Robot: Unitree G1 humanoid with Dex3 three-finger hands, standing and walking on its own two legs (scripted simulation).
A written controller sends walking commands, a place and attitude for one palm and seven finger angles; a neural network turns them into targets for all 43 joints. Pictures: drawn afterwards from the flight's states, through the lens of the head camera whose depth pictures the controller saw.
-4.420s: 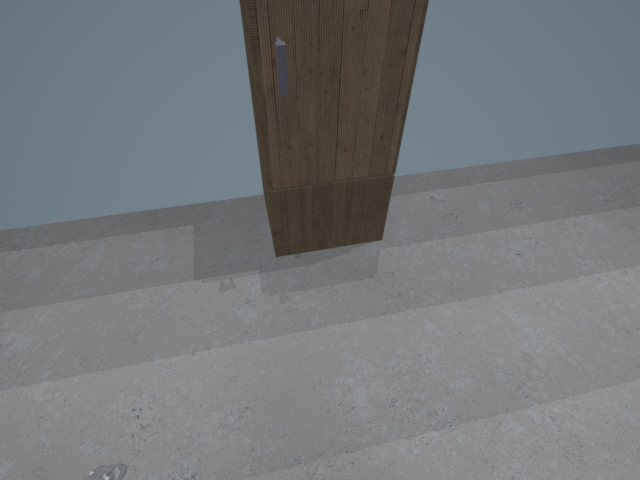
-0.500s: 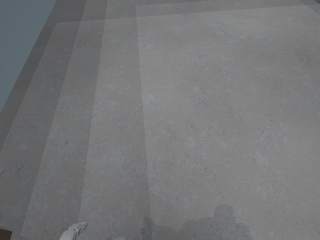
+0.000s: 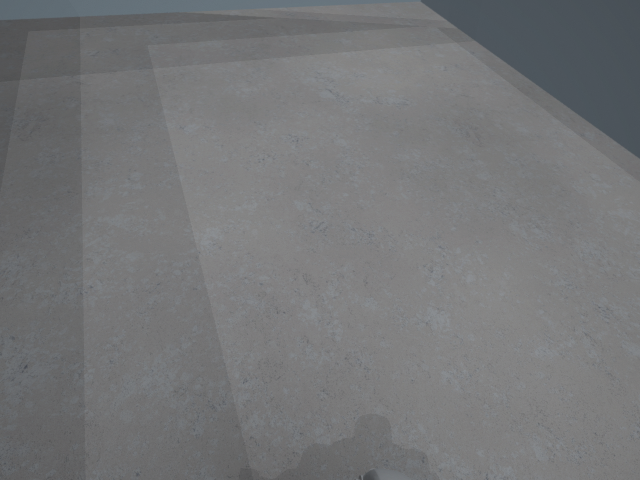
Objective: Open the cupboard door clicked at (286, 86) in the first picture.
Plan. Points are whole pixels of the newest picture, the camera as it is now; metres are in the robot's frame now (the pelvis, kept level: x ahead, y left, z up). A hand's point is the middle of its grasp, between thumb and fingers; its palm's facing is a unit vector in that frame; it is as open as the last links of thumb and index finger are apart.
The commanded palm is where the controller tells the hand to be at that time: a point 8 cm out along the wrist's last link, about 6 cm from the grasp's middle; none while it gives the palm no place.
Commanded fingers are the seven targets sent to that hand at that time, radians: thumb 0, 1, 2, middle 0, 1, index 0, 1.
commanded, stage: walk to a spot facing it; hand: left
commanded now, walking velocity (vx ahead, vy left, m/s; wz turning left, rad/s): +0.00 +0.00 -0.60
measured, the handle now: out of the picture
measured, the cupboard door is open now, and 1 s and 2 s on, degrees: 0 0 0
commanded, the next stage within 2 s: turn to face it in 0.14 s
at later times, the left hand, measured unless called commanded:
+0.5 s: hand (255, 423) +0.23 +0.10 -0.16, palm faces -0.16 -0.97 -0.20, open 7.4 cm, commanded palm none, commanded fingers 0.00 0.90 0.90 -0.20 -0.30 -0.20 -0.30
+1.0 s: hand out of the picture +0.11 +0.21 -0.17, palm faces +0.20 -0.94 -0.26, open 7.4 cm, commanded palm none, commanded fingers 0.00 0.90 0.90 -0.20 -0.30 -0.20 -0.30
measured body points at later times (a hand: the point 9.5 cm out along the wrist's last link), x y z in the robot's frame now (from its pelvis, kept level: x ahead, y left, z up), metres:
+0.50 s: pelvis +0.07 -0.04 -0.01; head +0.09 -0.05 +0.44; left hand +0.23 +0.15 -0.15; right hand +0.03 -0.27 -0.17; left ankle +0.07 +0.09 -0.69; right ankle +0.08 -0.14 -0.74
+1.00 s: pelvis +0.07 -0.02 +0.00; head +0.10 +0.00 +0.45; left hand +0.10 +0.26 -0.15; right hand +0.16 -0.27 -0.14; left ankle +0.11 +0.07 -0.74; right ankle +0.07 -0.20 -0.68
